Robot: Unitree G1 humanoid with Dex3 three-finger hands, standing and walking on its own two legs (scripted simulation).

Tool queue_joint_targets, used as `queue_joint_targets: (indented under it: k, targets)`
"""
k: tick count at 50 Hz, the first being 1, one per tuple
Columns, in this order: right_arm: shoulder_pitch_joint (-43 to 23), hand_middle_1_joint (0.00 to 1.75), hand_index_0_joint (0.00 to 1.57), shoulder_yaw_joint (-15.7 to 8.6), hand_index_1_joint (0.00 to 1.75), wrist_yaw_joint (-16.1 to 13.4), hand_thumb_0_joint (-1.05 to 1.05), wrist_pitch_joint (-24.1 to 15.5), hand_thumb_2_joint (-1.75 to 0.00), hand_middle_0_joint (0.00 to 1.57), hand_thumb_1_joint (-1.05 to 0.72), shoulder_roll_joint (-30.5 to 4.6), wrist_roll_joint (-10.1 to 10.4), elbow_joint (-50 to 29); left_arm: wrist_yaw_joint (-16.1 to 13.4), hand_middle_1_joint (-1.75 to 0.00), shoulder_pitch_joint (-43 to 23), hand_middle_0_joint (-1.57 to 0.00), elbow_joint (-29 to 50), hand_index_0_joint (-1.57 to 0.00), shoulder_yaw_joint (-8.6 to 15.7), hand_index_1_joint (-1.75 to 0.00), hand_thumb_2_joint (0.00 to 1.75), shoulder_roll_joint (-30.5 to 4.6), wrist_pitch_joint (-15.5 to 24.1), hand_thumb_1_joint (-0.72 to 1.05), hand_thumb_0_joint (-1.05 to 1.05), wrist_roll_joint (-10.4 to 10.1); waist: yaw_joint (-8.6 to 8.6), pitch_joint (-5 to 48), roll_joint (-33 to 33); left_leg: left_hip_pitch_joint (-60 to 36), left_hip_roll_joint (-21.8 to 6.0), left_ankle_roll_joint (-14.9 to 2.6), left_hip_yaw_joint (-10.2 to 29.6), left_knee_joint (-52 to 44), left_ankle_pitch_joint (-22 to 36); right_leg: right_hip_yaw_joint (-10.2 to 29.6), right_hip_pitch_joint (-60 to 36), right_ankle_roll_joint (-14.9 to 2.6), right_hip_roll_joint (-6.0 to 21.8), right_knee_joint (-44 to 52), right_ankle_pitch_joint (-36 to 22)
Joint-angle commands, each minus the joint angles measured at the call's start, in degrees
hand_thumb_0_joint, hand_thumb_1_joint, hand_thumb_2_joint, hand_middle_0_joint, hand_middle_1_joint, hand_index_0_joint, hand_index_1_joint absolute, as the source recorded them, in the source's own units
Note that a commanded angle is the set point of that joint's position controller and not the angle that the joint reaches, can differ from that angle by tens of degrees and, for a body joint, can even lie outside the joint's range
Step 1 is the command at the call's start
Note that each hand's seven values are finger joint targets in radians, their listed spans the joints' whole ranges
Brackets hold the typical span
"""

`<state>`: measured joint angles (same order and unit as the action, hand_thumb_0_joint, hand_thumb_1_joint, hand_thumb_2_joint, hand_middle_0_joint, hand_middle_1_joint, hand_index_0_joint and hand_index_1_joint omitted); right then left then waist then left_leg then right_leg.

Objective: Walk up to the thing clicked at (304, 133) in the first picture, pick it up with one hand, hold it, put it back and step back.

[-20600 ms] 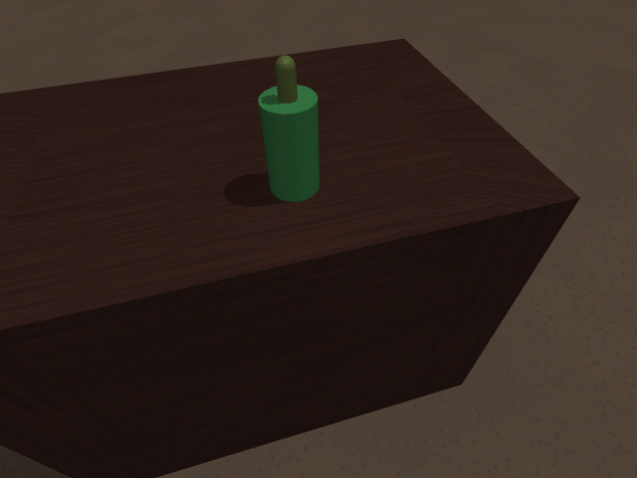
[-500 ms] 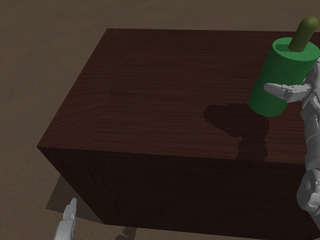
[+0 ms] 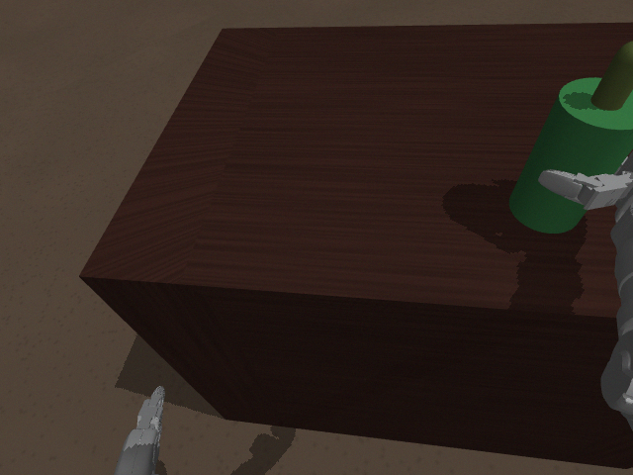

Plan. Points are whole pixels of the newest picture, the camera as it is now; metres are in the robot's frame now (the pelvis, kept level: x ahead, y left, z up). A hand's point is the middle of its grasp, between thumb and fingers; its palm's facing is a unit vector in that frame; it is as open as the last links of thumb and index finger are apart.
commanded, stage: lower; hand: right
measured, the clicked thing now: (582, 142) +0.49 -0.24 +0.16
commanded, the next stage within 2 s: loosen in 0.22 s
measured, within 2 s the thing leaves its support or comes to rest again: rests again in 0.12 s
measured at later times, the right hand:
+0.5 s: hand (593, 158) +0.49 -0.26 +0.13, palm faces +0.30 +0.95 +0.02, open 11.8 cm
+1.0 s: hand (598, 148) +0.50 -0.27 +0.15, palm faces +0.30 +0.95 +0.02, open 14.6 cm
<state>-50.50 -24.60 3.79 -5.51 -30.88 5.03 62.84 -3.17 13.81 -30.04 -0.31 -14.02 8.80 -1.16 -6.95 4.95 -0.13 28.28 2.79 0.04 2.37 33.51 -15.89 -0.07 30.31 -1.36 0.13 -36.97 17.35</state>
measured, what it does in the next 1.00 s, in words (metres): stands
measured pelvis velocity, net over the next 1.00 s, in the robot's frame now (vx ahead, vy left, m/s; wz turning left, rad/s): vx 0.00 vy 0.00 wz -0.01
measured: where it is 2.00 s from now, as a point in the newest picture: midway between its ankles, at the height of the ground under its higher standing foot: outside the picture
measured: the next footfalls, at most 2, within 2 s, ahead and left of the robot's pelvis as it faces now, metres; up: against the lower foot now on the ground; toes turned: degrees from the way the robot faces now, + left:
none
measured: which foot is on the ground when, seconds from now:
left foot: down 0.00-1.00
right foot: down 0.00-1.00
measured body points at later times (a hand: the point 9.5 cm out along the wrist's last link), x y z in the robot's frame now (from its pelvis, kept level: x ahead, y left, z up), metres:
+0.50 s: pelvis +0.00 +0.00 -0.01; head +0.06 -0.02 +0.43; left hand +0.15 +0.26 -0.07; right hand +0.47 -0.31 +0.14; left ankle +0.00 +0.12 -0.72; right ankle +0.00 -0.10 -0.72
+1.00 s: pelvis +0.00 +0.00 -0.02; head +0.07 -0.02 +0.43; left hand +0.15 +0.26 -0.07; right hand +0.48 -0.32 +0.15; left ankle +0.00 +0.12 -0.72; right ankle +0.00 -0.10 -0.72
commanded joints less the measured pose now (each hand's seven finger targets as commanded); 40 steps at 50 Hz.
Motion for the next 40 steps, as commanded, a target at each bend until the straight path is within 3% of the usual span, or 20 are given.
queue_joint_targets:
  k: [1,3,7,10,13,14,16,17,18,19,20,21,24,27,31,34,35,38,39,40]
  targets:
    - [-38.09,1.34,1.2,-3.95,1.34,-1.15,0.0,-8.92,-1.21,1.13,0.11,-23.81,1.42,-20.7,-0.46,-0.04,-4.77,-0.05,11.3,-0.04,1.9,-0.04,0.05,-6.64,2.68,-0.55,0.0,0.44,0.28,29.91,-10.1,-6.42,-0.51,-0.53,-1.15,-0.59,17.93,0.49,-16.85,0.82,0.59,0.17,-19.33]
    - [-38.3,1.36,1.22,-2.63,1.36,-1.04,0.0,-9.33,-1.23,1.15,0.1,-22.48,1.08,-20.01,-0.48,-0.04,-4.12,-0.05,11.35,-0.04,1.65,-0.04,0.05,-6.55,2.44,-0.55,0.0,0.63,0.16,30.49,-12.01,-4.24,0.07,-0.9,-1.75,-0.19,17.12,1.11,-18.85,1.35,1.13,-0.45,-22.5]
    - [-36.02,1.38,1.24,-2.9,1.38,-0.06,0.0,-9.27,-1.25,1.17,0.11,-23.06,1.21,-18.84,-1.05,-0.04,-3.52,-0.05,11.92,-0.04,6.7,-0.05,0.06,-12.03,2.42,-0.56,0.0,0.57,-1.19,35.03,-12.46,-3.81,0.06,-0.92,-1.62,1.09,20.8,1.32,-21.35,1.09,1.17,-2.39,-27.47]
    - [-36.11,1.37,1.22,-1.44,1.37,0.47,0.0,-9.27,-1.23,1.15,0.14,-19.93,1.56,-16.8,-0.84,-0.04,-3.65,-0.05,12.48,-0.03,4.01,-0.05,0.06,-9.05,2.49,-0.56,0.0,0.33,-1.91,31.95,-9.5,-2.96,0.22,-0.84,-2.02,1.25,19.8,1.46,-18.19,0.71,1.11,-2.0,-23.58]
    - [-33.85,1.33,1.21,-2.5,1.33,0.68,0.0,-9.42,-1.19,1.14,0.15,-19.88,1.76,-13.32,-0.78,-0.03,-3.47,-0.05,14.0,-0.03,3.46,-0.05,0.07,-8.55,2.48,-0.57,0.0,0.05,-1.81,29.88,-5.65,-3.42,0.28,-0.59,-2.34,1.63,19.67,1.5,-15.09,0.39,1.09,-1.91,-21.9]
    - [-33.33,1.34,1.21,-2.37,1.34,0.67,0.0,-9.38,-1.2,1.14,0.15,-19.35,1.78,-11.35,-0.63,-0.03,0.35,-0.05,10.4,-0.03,3.67,-0.04,0.06,-8.22,1.97,-0.56,0.0,0.2,-2.1,26.1,-6.04,-0.9,0.53,-0.69,-2.59,1.57,18.1,1.67,-14.59,0.52,1.29,-1.57,-21.57]
    - [-33.93,1.34,1.21,-3.0,1.34,0.53,0.0,-9.86,-1.2,1.15,0.15,-21.16,1.15,-11.68,-0.16,-0.03,0.76,-0.05,11.4,-0.04,2.71,-0.04,0.06,-7.44,1.77,-0.56,0.0,0.49,-1.8,26.02,-8.17,1.04,0.51,-0.73,-2.46,1.7,16.36,1.74,-14.97,0.69,1.39,-2.15,-22.2]
    - [-33.56,1.3,1.22,-3.19,1.3,0.62,0.0,-10.11,-1.13,1.15,0.23,-21.31,0.98,-11.32,0.13,-0.04,2.18,-0.05,9.72,-0.05,2.07,-0.04,0.06,-6.44,1.5,-0.56,0.0,0.66,-1.5,24.89,-9.31,2.56,0.68,-0.81,-2.61,1.86,15.09,1.91,-15.05,0.97,1.63,-2.3,-22.5]
    - [-35.59,1.22,1.17,-3.25,1.22,0.6,0.0,-10.58,-1.05,1.11,0.29,-22.72,0.76,-15.14,0.24,-0.04,-0.75,-0.05,14.08,-0.06,2.42,-0.04,0.03,-6.98,1.74,-0.51,0.0,0.64,-1.3,28.03,-11.16,1.13,0.39,-0.87,-2.26,2.09,15.98,1.61,-16.29,1.02,1.38,-2.68,-23.03]
    - [-35.87,1.14,1.14,-2.46,1.14,0.53,0.0,-10.47,-0.97,1.09,0.32,-21.36,0.51,-14.07,0.28,-0.05,-0.49,-0.05,13.97,-0.06,2.25,-0.04,0.02,-6.69,1.65,-0.5,0.0,0.78,-1.57,28.09,-10.06,1.04,0.42,-0.81,-2.27,2.41,16.31,1.46,-16.02,0.98,1.35,-2.96,-22.71]
    - [-33.75,1.06,1.11,-1.44,1.06,0.6,0.0,-10.08,-0.89,1.06,0.35,-19.43,0.31,-11.61,0.4,-0.05,1.1,-0.05,12.36,-0.06,2.65,-0.04,0.03,-6.48,1.44,-0.5,0.0,0.7,-1.95,26.71,-10.48,2.02,0.35,-0.81,-2.1,2.68,16.41,1.28,-15.39,0.84,1.19,-3.24,-22.18]
    - [-34.08,1.01,1.1,-1.8,1.01,0.51,0.0,-10.11,-0.81,1.06,0.37,-19.91,0.58,-12.01,0.38,-0.05,1.66,-0.05,13.58,-0.06,3.41,-0.04,0.02,-7.12,1.36,-0.5,0.0,0.61,-2.72,25.56,-9.22,2.9,0.47,-0.77,-2.3,2.35,15.36,1.41,-15.27,0.9,1.36,-3.06,-21.13]
    - [-35.65,0.85,1.03,-1.78,0.85,0.74,0.0,-10.08,-0.57,1.0,0.44,-20.86,0.51,-14.74,0.64,-0.05,1.48,-0.05,14.32,-0.06,4.79,-0.04,0.03,-8.87,1.04,-0.51,0.0,0.81,-2.29,28.44,-12.64,4.06,0.68,-1.05,-2.75,2.91,15.03,2.0,-17.97,1.41,1.84,-3.85,-25.12]
    - [-34.41,0.78,0.93,-2.26,0.78,0.28,0.0,-9.27,-0.52,0.89,0.54,-21.15,-0.06,-12.38,0.5,-0.04,0.85,-0.05,15.11,-0.05,6.0,-0.04,0.05,-10.18,0.89,-0.54,0.0,0.78,-2.13,28.04,-10.81,3.09,0.52,-1.15,-2.48,3.21,15.25,1.68,-15.25,1.04,1.4,-3.75,-21.65]
    - [-36.01,0.64,0.82,-2.36,0.64,0.39,0.0,-9.25,-0.39,0.79,0.57,-20.56,0.28,-11.5,0.36,-0.04,-1.66,-0.05,17.91,-0.05,4.28,-0.04,0.05,-8.9,1.01,-0.54,0.0,0.56,-2.15,27.55,-7.84,1.9,0.57,-1.03,-2.87,2.99,12.44,1.85,-12.22,0.71,1.34,-2.9,-15.48]
    - [-32.62,0.57,0.75,-1.54,0.57,0.8,0.0,-8.66,-0.33,0.72,0.58,-19.33,-0.43,-7.33,0.26,-0.04,0.39,-0.05,16.71,-0.05,3.19,-0.04,0.05,-7.59,0.75,-0.54,0.0,0.44,-1.74,26.97,-6.72,1.09,0.33,-0.71,-2.56,3.33,11.62,1.4,-9.67,0.29,0.85,-2.67,-12.1]
    - [-32.19,0.56,0.72,-2.18,0.56,0.62,0.0,-8.67,-0.34,0.7,0.56,-20.67,-0.6,-7.11,0.29,-0.04,-0.92,-0.05,18.36,-0.05,3.12,-0.04,0.05,-7.75,0.75,-0.54,0.0,0.36,-1.5,25.63,-6.1,1.09,0.18,-0.59,-2.38,3.05,10.31,1.25,-8.42,0.2,0.77,-2.45,-10.06]
    - [-32.55,0.52,0.66,-1.86,0.52,0.94,0.0,-8.6,-0.31,0.64,0.56,-19.77,-0.52,-6.08,0.37,-0.04,1.44,-0.05,17.7,-0.05,3.86,-0.04,0.05,-8.53,0.5,-0.54,0.0,0.74,-1.91,26.22,-7.51,2.85,0.42,-0.9,-2.76,3.88,11.06,1.65,-9.61,0.7,1.14,-2.82,-12.7]
    - [-33.54,0.51,0.64,-2.35,0.51,0.8,0.0,-8.6,-0.31,0.62,0.55,-21.11,-0.61,-7.88,0.45,-0.04,1.39,-0.05,18.25,-0.05,3.32,-0.04,0.05,-8.09,0.33,-0.54,0.0,0.6,-1.11,25.94,-7.79,2.47,0.26,-0.78,-2.48,3.65,10.84,1.33,-9.35,0.53,0.88,-2.84,-11.83]
    - [-31.53,0.48,0.6,-1.51,0.48,0.92,0.0,-8.16,-0.3,0.58,0.54,-19.22,-0.49,-5.3,0.43,-0.04,0.9,-0.05,19.5,-0.05,3.61,-0.05,0.05,-8.31,0.41,-0.54,0.0,0.41,-2.02,24.59,-5.75,2.8,0.3,-0.66,-2.55,3.8,10.82,1.35,-8.59,0.38,0.88,-2.98,-11.36]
